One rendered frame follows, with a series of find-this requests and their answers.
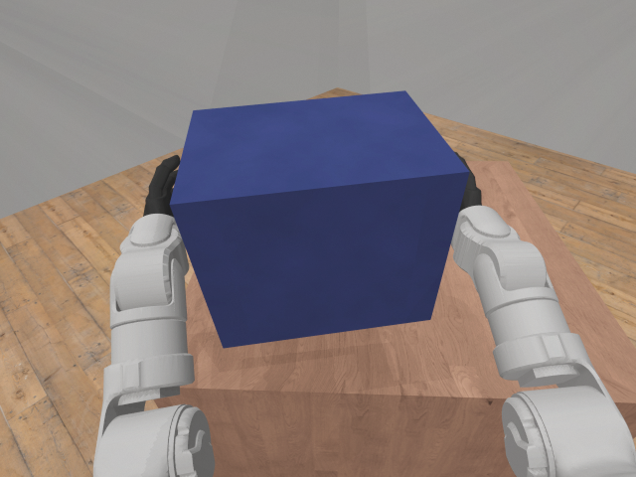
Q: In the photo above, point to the right robot forearm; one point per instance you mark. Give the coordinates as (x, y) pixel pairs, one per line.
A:
(534, 345)

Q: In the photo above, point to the robot right upper arm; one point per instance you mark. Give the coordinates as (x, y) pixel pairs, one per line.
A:
(566, 432)

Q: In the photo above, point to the robot left hand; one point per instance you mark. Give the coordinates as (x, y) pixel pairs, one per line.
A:
(160, 188)

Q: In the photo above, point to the robot right hand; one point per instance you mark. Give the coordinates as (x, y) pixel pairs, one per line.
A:
(472, 195)

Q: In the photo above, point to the left robot forearm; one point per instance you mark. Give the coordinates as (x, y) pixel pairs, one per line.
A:
(148, 314)

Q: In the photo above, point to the carton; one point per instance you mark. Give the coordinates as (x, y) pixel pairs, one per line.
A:
(318, 216)

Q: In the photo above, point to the robot left upper arm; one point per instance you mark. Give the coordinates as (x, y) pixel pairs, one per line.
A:
(173, 441)

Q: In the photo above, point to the pedestal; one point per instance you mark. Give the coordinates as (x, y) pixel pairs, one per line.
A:
(419, 399)

